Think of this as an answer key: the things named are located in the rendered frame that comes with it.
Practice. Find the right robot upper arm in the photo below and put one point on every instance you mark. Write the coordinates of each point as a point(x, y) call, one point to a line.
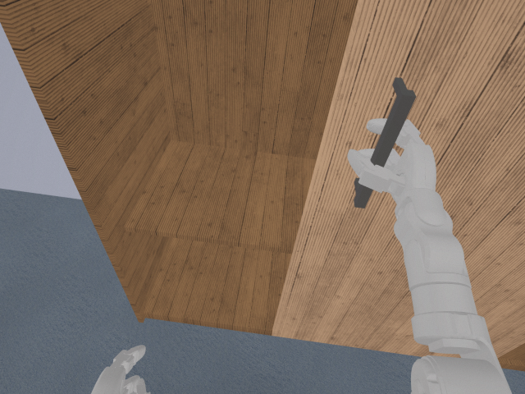
point(449, 375)

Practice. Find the wardrobe door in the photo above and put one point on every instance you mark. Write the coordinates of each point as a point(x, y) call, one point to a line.
point(347, 284)
point(516, 354)

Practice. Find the robot right forearm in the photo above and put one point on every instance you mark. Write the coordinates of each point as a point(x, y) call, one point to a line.
point(445, 315)

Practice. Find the left robot hand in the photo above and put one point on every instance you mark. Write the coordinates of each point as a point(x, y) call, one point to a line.
point(112, 379)

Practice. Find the handle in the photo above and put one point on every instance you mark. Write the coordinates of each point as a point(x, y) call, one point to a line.
point(395, 121)

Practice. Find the right robot hand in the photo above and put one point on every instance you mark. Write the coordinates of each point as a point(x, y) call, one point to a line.
point(416, 167)

